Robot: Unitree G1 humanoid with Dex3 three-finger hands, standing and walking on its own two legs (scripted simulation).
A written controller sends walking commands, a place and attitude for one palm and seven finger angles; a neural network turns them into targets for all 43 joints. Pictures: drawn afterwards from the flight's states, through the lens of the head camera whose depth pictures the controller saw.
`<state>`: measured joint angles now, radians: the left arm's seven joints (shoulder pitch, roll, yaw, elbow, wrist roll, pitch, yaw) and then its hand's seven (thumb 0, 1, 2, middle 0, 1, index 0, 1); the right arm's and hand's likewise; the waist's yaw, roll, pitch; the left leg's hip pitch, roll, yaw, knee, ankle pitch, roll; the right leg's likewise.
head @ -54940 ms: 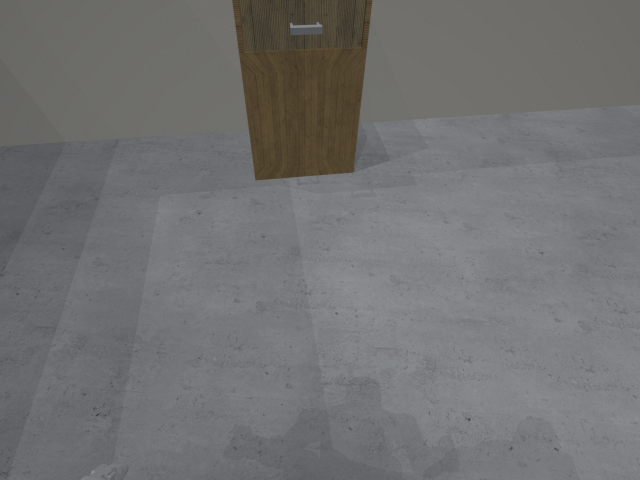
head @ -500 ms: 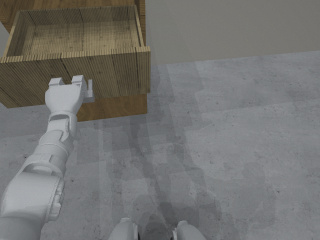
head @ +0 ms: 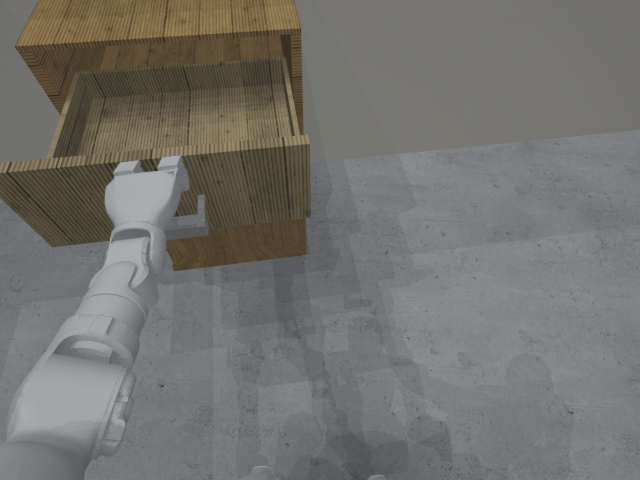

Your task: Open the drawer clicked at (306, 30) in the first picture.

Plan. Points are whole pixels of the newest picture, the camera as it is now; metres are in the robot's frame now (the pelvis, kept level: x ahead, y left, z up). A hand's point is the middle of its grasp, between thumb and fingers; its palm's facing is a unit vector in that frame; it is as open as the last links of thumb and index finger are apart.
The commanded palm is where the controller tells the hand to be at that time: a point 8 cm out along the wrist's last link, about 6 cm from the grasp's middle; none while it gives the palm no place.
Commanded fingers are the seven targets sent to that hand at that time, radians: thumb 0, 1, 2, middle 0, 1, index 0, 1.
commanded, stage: lift the hand off the handle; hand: left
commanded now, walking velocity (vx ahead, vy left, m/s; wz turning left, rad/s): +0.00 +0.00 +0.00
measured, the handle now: (168, 216) +0.50 +0.22 -0.02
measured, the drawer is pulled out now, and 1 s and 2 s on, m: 0.30 0.30 0.30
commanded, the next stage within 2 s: draw the hand back to the body in 0.80 s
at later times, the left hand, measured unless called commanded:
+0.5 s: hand (140, 184) +0.47 +0.21 +0.09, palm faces +0.02 -0.02 -1.00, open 13.8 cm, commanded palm +0.44 +0.22 +0.16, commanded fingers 0.00 -0.50 0.30 -0.30 -1.20 -0.30 -1.20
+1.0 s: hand (131, 177) +0.46 +0.21 +0.12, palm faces -0.01 -0.04 -1.00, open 13.8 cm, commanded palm +0.42 +0.22 +0.18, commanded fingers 0.00 -0.50 0.30 -0.30 -1.20 -0.30 -1.20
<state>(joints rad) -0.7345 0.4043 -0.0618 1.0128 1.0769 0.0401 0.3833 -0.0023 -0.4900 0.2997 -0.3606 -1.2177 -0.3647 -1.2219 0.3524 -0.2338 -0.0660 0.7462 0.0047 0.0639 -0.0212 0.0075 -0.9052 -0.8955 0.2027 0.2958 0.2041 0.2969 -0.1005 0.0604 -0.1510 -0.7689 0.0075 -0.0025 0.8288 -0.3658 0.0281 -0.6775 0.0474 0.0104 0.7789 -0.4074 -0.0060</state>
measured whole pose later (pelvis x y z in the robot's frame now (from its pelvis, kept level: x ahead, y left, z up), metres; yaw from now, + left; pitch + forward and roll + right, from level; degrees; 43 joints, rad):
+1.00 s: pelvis +0.03 -0.02 +0.03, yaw +1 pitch +10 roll +0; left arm -0.63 0.48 -0.07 0.68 0.99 -0.02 0.08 0.00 -0.49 0.30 -0.32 -1.20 -0.32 -1.20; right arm 0.27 -0.26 -0.06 0.68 0.04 0.13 -0.03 0.01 -0.91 -0.90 0.20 0.30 0.20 0.30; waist -0.03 0.06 -0.11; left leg -0.47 0.00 0.00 0.61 -0.31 0.01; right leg -0.40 0.03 0.02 0.59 -0.37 -0.02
